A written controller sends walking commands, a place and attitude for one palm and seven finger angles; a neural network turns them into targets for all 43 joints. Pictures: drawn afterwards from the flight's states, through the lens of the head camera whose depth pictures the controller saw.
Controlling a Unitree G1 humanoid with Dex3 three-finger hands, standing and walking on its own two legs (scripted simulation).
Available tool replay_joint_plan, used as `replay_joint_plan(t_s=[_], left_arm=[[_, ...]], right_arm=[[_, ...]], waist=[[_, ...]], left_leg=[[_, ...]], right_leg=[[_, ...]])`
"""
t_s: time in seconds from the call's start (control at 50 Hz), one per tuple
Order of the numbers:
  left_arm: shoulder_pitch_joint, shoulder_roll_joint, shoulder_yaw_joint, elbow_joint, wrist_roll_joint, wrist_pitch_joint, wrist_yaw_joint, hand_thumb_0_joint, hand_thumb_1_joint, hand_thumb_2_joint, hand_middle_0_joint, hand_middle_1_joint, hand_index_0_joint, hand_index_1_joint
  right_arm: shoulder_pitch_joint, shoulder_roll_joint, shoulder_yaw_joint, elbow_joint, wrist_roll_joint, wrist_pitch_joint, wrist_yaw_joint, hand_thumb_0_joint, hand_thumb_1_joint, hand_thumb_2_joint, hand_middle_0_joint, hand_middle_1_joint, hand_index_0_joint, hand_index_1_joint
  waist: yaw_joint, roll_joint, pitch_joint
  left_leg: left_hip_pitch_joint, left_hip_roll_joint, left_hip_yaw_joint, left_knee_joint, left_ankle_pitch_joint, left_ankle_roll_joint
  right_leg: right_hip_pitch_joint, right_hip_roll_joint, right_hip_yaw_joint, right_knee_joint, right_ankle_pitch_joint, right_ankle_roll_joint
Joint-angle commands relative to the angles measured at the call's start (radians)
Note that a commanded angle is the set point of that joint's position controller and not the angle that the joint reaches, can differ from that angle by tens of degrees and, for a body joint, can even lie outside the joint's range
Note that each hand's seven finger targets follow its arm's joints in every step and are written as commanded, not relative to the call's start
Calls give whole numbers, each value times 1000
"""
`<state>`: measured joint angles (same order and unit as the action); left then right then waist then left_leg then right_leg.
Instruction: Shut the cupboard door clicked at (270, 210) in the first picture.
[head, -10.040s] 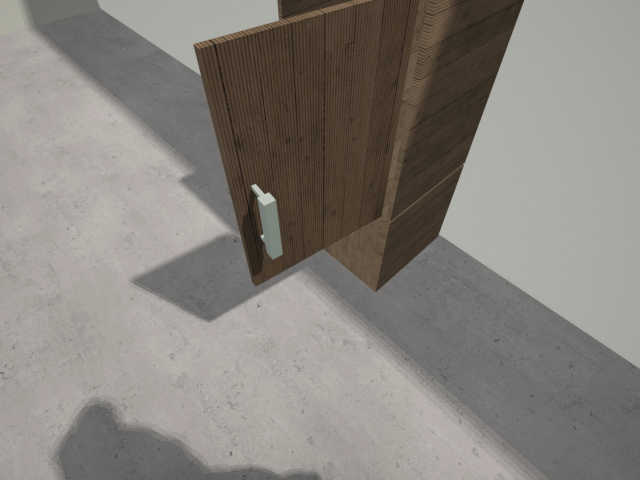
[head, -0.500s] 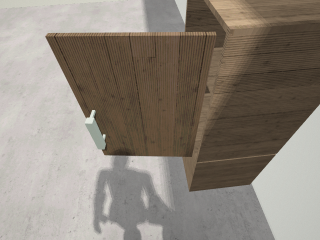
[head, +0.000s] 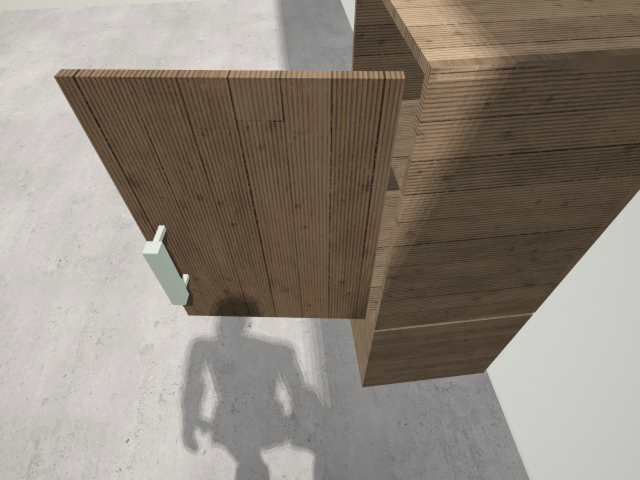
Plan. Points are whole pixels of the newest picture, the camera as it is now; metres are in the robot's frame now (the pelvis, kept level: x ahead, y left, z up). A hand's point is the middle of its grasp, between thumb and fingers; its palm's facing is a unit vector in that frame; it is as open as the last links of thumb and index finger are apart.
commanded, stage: shuffle to correct the standing spot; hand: left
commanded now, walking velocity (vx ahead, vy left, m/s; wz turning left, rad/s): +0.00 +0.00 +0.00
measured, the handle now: (171, 266) +0.47 +0.31 -0.11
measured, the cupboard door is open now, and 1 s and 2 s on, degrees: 82 82 82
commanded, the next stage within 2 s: come to a stop and stand still in 0.78 s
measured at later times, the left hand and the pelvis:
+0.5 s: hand out of the picture +0.01 +0.20 -0.19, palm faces +0.08 -0.97 -0.23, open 7.3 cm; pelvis +0.01 +0.01 -0.01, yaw +1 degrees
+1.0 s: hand out of the picture +0.03 +0.29 -0.20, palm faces +0.11 -0.95 -0.28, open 7.3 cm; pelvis +0.04 +0.08 -0.02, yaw +2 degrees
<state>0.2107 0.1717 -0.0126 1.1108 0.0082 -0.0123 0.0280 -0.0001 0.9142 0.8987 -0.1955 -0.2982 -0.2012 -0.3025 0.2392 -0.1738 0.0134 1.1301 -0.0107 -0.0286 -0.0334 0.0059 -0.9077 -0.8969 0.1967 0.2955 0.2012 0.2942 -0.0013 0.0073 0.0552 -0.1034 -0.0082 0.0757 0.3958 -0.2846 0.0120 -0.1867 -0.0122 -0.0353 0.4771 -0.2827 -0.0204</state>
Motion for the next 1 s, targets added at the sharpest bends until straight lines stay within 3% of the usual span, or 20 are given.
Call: replay_joint_plan(t_s=[0.0, 0.14, 0.24, 0.32, 0.4, 0.46, 0.5, 0.56, 0.58, 0.6, 0.62, 0.64, 0.72, 0.84, 0.86, 0.88, 0.9, 0.92, 0.94, 0.98], left_arm=[[54, 135, 24, -34, 3, -18, 11, 0, 900, 900, -200, -300, -200, -300], [68, 139, 31, -40, 3, -19, 12, 0, 900, 900, -200, -300, -200, -300], [99, 177, 55, -54, 6, -10, 17, 0, 900, 900, -200, -300, -200, -300], [101, 191, 75, -75, 11, -7, 22, 0, 900, 900, -200, -300, -200, -300], [72, 166, 81, -107, 11, 7, 19, 0, 900, 900, -200, -300, -200, -300], [21, 100, 66, -142, 18, 24, 14, 0, 900, 900, -200, -300, -200, -300], [14, 81, 60, -153, 14, 29, 13, 0, 900, 900, -200, -300, -200, -300], [95, 67, 64, -135, 14, 20, 8, 0, 900, 900, -200, -300, -200, -300], [163, 99, 72, -118, 15, 9, 12, 0, 900, 900, -200, -300, -200, -300], [242, 184, 88, -96, 21, 0, 19, 0, 900, 900, -200, -300, -200, -300], [274, 226, 98, -84, 15, -10, 21, 0, 900, 900, -200, -300, -200, -300], [280, 222, 103, -83, 17, -13, 29, 0, 900, 900, -200, -300, -200, -300], [131, 201, 101, -136, 30, -10, 25, 0, 900, 900, -200, -300, -200, -300], [65, 247, 121, -165, 28, 13, 6, 0, 900, 900, -200, -300, -200, -300], [60, 228, 119, -171, 27, 22, 5, 0, 900, 900, -200, -300, -200, -300], [72, 163, 110, -187, 23, 32, 4, 0, 900, 900, -200, -300, -200, -300], [71, 101, 93, -205, 17, 40, 7, 0, 900, 900, -200, -300, -200, -300], [65, 88, 85, -216, 18, 40, 14, 0, 900, 900, -200, -300, -200, -300], [77, 69, 80, -203, 17, 37, 19, 0, 900, 900, -200, -300, -200, -300], [75, 98, 76, -180, 13, 24, 4, 0, 900, 900, -200, -300, -200, -300]], right_arm=[[55, -101, -15, -19, -1, -8, -2, 0, -900, -900, 200, 300, 200, 300], [63, -86, -15, -24, -2, 3, 1, 0, -900, -900, 200, 300, 200, 300], [66, -72, -22, -55, -4, 28, 7, 0, -900, -900, 200, 300, 200, 300], [72, -72, -31, -80, -4, 29, 9, 0, -900, -900, 200, 300, 200, 300], [124, -84, -38, -79, -8, 20, 12, 0, -900, -900, 200, 300, 200, 300], [159, -137, -47, -90, -13, 24, 6, 0, -900, -900, 200, 300, 200, 300], [143, -137, -42, -115, -18, 28, 3, 0, -900, -900, 200, 300, 200, 300], [80, -141, -42, -147, -16, 30, 3, 0, -900, -900, 200, 300, 200, 300], [58, -139, -45, -164, -9, 27, 4, 0, -900, -900, 200, 300, 200, 300], [42, -108, -47, -191, 0, 23, 11, 0, -900, -900, 200, 300, 200, 300], [-1, -105, -52, -211, -5, 28, 15, 0, -900, -900, 200, 300, 200, 300], [-28, -103, -54, -212, -10, 37, 11, 0, -900, -900, 200, 300, 200, 300], [-41, -57, -56, -221, -4, 47, 44, 0, -900, -900, 200, 300, 200, 300], [39, -70, -62, -191, 0, 36, 52, 0, -900, -900, 200, 300, 200, 300], [86, -104, -66, -178, -4, 32, 47, 0, -900, -900, 200, 300, 200, 300], [133, -168, -81, -175, -15, 25, 41, 0, -900, -900, 200, 300, 200, 300], [163, -223, -87, -180, -21, 31, 32, 0, -900, -900, 200, 300, 200, 300], [142, -207, -82, -191, -25, 31, 26, 0, -900, -900, 200, 300, 200, 300], [93, -193, -78, -193, -25, 23, 16, 0, -900, -900, 200, 300, 200, 300], [-38, -160, -63, -215, -28, 17, 11, 0, -900, -900, 200, 300, 200, 300]], waist=[[5, -20, -29], [12, -32, -33], [25, -99, -13], [25, -126, -12], [8, -15, -43], [-4, 190, -1], [4, 162, 10], [57, 79, -18], [86, -5, -44], [101, -210, -80], [112, -261, -40], [116, -201, -38], [49, -202, -18], [2, -169, -31], [-19, -82, -50], [-33, 137, -82], [-43, 273, -81], [-42, 197, -61], [-19, 268, -85], [19, 177, -46]], left_leg=[[-17, 116, -89, -56, 256, 16], [-42, 101, -67, -33, 177, 6], [-147, 50, -22, 67, 5, -16], [-176, 52, -21, 99, -38, -22], [-43, 81, -38, 23, 176, 3], [8, 229, -204, -37, 442, 130], [11, 255, -239, -37, 528, 190], [-74, 193, -160, 65, 540, 150], [-163, 130, -110, 168, 430, 99], [-354, 19, -6, 338, 117, 26], [-458, -12, -17, 498, -291, -17], [-500, 23, -81, 605, -324, -24], [-436, 54, -69, 562, -175, -38], [-32, -20, 89, 110, 101, -51], [37, 16, 66, 68, 144, -41], [96, 182, -130, 28, 322, 30], [9, 344, -318, -65, 380, 145], [-83, 362, -346, -94, 284, 196], [-96, 371, -395, -96, 268, 217], [-187, 298, -280, -76, 260, 181]], right_leg=[[32, -109, 103, -69, 328, -30], [51, -132, 127, -80, 334, -45], [67, -231, 239, -135, 238, -102], [48, -298, 284, -113, 322, -147], [-36, -189, 142, 28, 256, -86], [-192, -33, -40, 235, -163, -13], [-239, -36, -36, 328, -284, -13], [-65, -55, -37, 128, -92, -26], [72, -114, 59, 21, 100, -51], [224, -339, 336, -71, 356, -130], [221, -488, 464, -125, 571, -238], [225, -509, 465, -108, 665, -282], [63, -358, 183, -97, 514, -170], [-143, -234, 58, 23, 211, -50], [-174, -193, 23, 129, 138, -28], [-266, -91, -63, 304, -114, 18], [-303, -25, -69, 512, -415, 33], [-304, -29, -13, 613, -409, 8], [-317, -40, 30, 663, -385, 2], [-232, -64, 33, 549, -298, -2]])
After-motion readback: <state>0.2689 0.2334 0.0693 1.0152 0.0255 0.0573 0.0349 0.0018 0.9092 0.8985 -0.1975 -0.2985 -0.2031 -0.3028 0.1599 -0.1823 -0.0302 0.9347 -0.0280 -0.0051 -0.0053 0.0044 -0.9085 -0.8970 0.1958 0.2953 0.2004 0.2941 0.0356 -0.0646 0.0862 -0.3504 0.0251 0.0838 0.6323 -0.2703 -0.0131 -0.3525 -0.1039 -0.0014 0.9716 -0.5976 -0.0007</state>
